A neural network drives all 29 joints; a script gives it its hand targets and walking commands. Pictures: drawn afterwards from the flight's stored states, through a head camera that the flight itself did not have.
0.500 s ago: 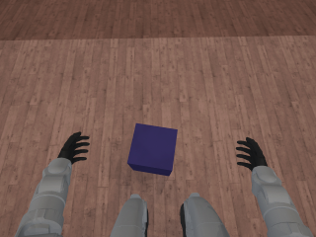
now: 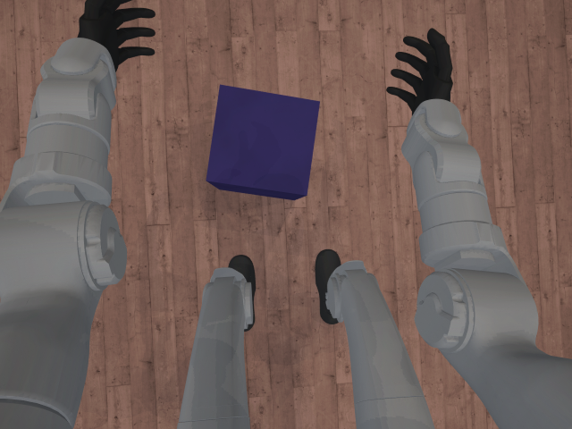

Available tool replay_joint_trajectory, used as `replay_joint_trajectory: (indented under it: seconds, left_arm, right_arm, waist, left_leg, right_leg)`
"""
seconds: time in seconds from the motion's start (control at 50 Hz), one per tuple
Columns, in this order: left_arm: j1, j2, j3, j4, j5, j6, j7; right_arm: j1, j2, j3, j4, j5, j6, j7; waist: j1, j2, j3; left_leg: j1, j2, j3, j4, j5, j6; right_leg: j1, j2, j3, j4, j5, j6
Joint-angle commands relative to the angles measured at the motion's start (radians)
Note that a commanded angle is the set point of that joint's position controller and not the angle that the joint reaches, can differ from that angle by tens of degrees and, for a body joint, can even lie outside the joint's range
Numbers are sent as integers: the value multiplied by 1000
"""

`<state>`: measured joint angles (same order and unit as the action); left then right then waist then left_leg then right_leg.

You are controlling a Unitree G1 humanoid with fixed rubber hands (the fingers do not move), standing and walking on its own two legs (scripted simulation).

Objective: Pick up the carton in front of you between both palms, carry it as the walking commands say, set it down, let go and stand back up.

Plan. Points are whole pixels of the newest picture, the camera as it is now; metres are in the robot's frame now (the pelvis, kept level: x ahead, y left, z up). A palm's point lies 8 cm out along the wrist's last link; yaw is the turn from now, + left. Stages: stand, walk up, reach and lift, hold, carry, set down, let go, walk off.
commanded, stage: reach and lift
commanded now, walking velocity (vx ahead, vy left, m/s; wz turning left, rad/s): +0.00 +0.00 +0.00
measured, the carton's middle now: (262, 151) +0.50 +0.02 -0.52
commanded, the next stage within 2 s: none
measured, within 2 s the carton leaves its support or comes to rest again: leaves its support in 1.68 s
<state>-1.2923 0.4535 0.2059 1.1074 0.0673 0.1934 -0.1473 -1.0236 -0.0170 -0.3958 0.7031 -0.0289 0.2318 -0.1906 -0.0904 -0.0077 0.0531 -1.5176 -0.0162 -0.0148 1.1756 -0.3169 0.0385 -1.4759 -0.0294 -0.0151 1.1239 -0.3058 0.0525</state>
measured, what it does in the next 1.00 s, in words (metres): lowers itself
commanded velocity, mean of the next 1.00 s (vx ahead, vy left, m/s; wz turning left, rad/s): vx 0.00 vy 0.00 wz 0.00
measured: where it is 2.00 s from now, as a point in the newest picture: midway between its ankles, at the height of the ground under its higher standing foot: (289, 303)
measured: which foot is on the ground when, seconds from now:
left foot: down 0.00-1.00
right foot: down 0.00-1.00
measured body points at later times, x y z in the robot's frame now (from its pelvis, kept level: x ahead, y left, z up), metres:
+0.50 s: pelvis +0.00 -0.02 -0.16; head +0.35 +0.02 +0.12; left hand +0.53 +0.21 -0.33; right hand +0.48 -0.18 -0.33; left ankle +0.10 +0.09 -0.61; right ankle +0.10 -0.15 -0.61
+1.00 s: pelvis -0.03 -0.02 -0.27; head +0.35 +0.02 -0.04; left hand +0.54 +0.18 -0.47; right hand +0.51 -0.19 -0.45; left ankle +0.09 +0.09 -0.61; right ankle +0.09 -0.15 -0.61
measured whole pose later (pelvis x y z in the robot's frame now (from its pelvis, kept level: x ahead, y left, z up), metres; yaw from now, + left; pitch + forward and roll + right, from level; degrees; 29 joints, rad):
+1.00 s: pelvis -0.03 -0.02 -0.27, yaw -5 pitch +36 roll -5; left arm -1.52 0.55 -0.08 1.24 -0.21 0.03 -0.01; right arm -1.43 -0.21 -0.17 1.12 0.29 0.04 -0.20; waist -0.03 -0.10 0.39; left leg -2.29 0.03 -0.05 2.20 -0.54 0.03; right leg -2.25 0.07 -0.01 2.14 -0.53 0.08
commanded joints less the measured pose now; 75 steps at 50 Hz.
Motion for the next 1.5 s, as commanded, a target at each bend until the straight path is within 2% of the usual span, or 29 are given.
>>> replay_joint_trajectory:
  seconds: [0.0,0.1,0.18,0.26,0.28,0.3,0.36,0.4,0.5,0.58,0.66,0.78,0.8,0.82,0.86,0.96,1.04,1.14,1.26,1.32,1.36,1.42,1.44,1.48]
  left_arm:
    - [-238,94,44,-75,47,-31,4]
    - [-167,23,83,-93,77,-81,27]
    - [-92,-10,78,-90,62,-111,54]
    - [-82,20,52,-112,11,-138,84]
    - [-84,36,32,-126,-15,-148,90]
    - [-113,55,9,-139,-37,-151,97]
    - [-144,96,-47,-185,-114,-155,110]
    - [-169,124,-80,-196,-151,-155,114]
    - [-277,191,-130,-194,-215,-141,112]
    - [-359,212,-154,-92,-232,-125,107]
    - [-437,217,-183,25,-241,-127,105]
    - [-516,229,-224,121,-259,-152,109]
    - [-525,232,-229,114,-262,-159,112]
    - [-532,235,-241,106,-264,-166,116]
    - [-538,235,-265,92,-270,-178,124]
    - [-557,203,-285,-5,-283,-183,151]
    - [-517,176,-280,-35,-291,-178,165]
    - [-460,125,-264,36,-273,-171,157]
    - [-467,102,-260,79,-261,-174,146]
    - [-504,18,-303,78,-276,-176,139]
    - [-541,-80,-332,81,-284,-176,126]
    - [-572,-177,-324,92,-254,-167,105]
    - [-645,-385,-374,60,-255,-158,68]
    - [-699,-632,-383,51,-222,-128,0]
  right_arm:
    - [-146,-65,-47,-96,-44,-40,14]
    - [-91,-31,-86,-64,-84,-110,43]
    - [-46,-37,-81,-19,-79,-154,49]
    - [-48,-50,-13,-20,-17,-186,39]
    - [-55,-64,7,-21,2,-192,30]
    - [-60,-67,28,-28,32,-195,23]
    - [-85,-118,93,-53,97,-200,-3]
    - [-121,-134,130,-64,136,-195,-19]
    - [-238,-157,179,-65,203,-163,-55]
    - [-337,-166,176,18,215,-140,-66]
    - [-433,-183,161,117,207,-142,-58]
    - [-524,-217,158,232,211,-174,-37]
    - [-528,-209,169,232,228,-183,-36]
    - [-526,-194,186,257,254,-192,-31]
    - [-512,-181,204,326,289,-200,-18]
    - [-534,-221,229,326,329,-223,-9]
    - [-492,-225,241,326,326,-231,-21]
    - [-473,-220,203,342,280,-232,-18]
    - [-501,-187,196,329,255,-232,-18]
    - [-537,-118,224,318,268,-234,-14]
    - [-563,-44,231,325,260,-236,-5]
    - [-565,20,164,347,168,-229,3]
    - [-655,201,201,321,150,-224,37]
    - [-766,432,196,318,106,-196,108]
  waist:
    - [-7,166,-991]
    - [14,175,-980]
    - [31,154,-969]
    - [63,123,-1038]
    - [70,126,-1071]
    - [58,122,-1090]
    - [59,134,-1200]
    - [63,144,-1235]
    - [67,152,-1222]
    - [66,132,-1068]
    - [61,113,-930]
    - [60,97,-844]
    - [68,98,-850]
    - [85,109,-862]
    - [98,129,-889]
    - [102,184,-978]
    - [92,168,-1021]
    - [74,140,-872]
    - [79,103,-794]
    - [80,92,-788]
    - [67,88,-779]
    - [25,102,-750]
    - [26,116,-760]
    - [35,133,-750]
  left_leg:
    - [678,-38,-41,-125,187,-44]
    - [594,-31,-56,9,393,-44]
    - [455,-25,-66,130,449,-41]
    - [371,-25,-70,269,512,-41]
    - [314,-26,-58,287,445,-46]
    - [311,-22,-60,327,457,-45]
    - [322,-14,-59,434,503,-47]
    - [290,-10,-47,486,459,-51]
    - [161,3,-7,569,217,-51]
    - [2,23,-1,608,0,-42]
    - [-101,43,-20,655,-101,-30]
    - [-157,57,-44,734,-93,-25]
    - [-153,58,-43,744,-79,-26]
    - [-139,59,-41,753,-52,-25]
    - [-84,63,-46,777,12,-22]
    - [61,55,-47,825,140,-39]
    - [113,42,-43,840,196,-46]
    - [-34,36,-46,826,107,-45]
    - [-168,32,-37,805,20,-37]
    - [-188,26,-34,793,-2,-29]
    - [-196,18,-35,787,-13,-27]
    - [-208,2,-39,786,-35,-36]
    - [-200,-10,-41,784,-29,-33]
    - [-206,-26,-42,794,-17,-32]
  right_leg:
    - [260,110,-84,-48,90,24]
    - [49,118,-84,51,168,25]
    - [-86,123,-79,169,197,29]
    - [-175,128,-74,297,234,43]
    - [-132,124,-74,334,223,40]
    - [-153,125,-75,366,234,43]
    - [-160,129,-68,459,273,41]
    - [-151,128,-69,514,255,39]
    - [-111,120,-80,611,120,31]
    - [-145,103,-76,666,-26,27]
    - [-195,91,-73,728,-98,27]
    - [-221,86,-69,829,-77,28]
    - [-213,89,-68,840,-59,27]
    - [-212,91,-68,855,-33,27]
    - [-238,95,-74,883,8,28]
    - [-311,102,-91,916,56,21]
    - [-322,110,-104,918,83,23]
    - [-373,111,-89,905,34,22]
    - [-325,113,-70,894,14,23]
    - [-292,122,-66,890,11,19]
    - [-276,134,-67,888,10,15]
    - [-260,152,-72,886,3,7]
    - [-269,163,-74,886,3,1]
    - [-303,181,-77,903,-3,-6]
